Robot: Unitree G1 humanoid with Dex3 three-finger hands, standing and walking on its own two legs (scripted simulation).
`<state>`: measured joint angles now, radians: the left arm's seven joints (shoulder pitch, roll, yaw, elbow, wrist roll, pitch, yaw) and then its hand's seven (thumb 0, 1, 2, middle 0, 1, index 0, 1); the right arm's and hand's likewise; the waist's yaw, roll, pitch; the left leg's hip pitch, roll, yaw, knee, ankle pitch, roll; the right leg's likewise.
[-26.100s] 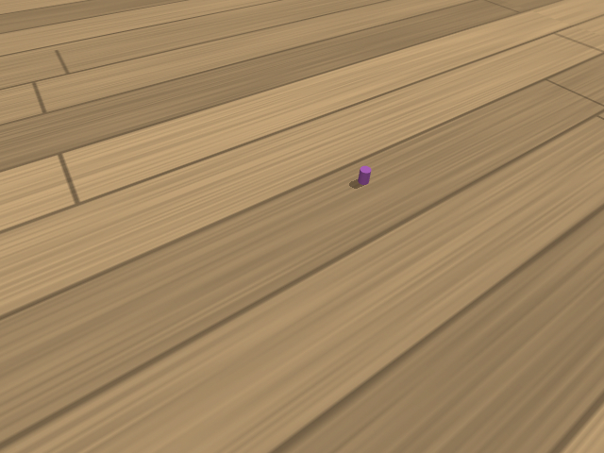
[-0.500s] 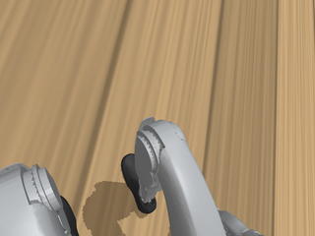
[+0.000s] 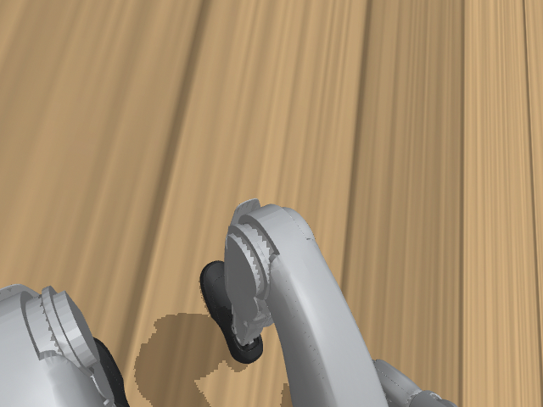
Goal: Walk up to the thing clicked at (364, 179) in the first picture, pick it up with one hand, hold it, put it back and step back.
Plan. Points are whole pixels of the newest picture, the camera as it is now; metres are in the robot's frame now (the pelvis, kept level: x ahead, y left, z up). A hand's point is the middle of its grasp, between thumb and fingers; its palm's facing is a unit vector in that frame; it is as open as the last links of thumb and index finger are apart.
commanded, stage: open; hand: left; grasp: from above
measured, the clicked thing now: out of the picture +0.47 +0.30 -0.26
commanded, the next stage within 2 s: withdraw in 0.68 s
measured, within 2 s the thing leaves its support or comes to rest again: neither
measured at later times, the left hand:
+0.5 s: hand out of the picture +0.45 +0.30 -0.24, palm faces -0.45 -0.14 -0.88, open 12.7 cm
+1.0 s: hand out of the picture +0.47 +0.31 -0.21, palm faces -0.35 -0.13 -0.93, open 13.7 cm
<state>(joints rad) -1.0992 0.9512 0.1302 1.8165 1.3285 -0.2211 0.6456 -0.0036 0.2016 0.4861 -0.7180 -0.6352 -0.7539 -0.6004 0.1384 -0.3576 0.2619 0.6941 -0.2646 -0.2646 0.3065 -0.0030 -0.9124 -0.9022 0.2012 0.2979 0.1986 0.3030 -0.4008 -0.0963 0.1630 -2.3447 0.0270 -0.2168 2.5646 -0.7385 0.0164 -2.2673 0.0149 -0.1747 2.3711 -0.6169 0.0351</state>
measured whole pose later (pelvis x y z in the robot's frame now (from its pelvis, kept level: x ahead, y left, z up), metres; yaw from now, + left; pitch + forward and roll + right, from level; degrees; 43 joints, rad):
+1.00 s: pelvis +0.00 +0.00 +0.01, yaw +0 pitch +30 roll -13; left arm -1.02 0.91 0.20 1.61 1.31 -0.18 0.62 0.00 -0.46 0.96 -0.13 -1.00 -0.14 -0.99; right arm 0.18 -0.35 0.21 0.69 -0.25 -0.25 0.32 0.00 -0.91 -0.90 0.20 0.30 0.20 0.30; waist -0.38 -0.08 0.12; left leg -2.34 0.02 -0.22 2.54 -0.75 0.00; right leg -2.27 0.01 -0.17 2.35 -0.63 0.02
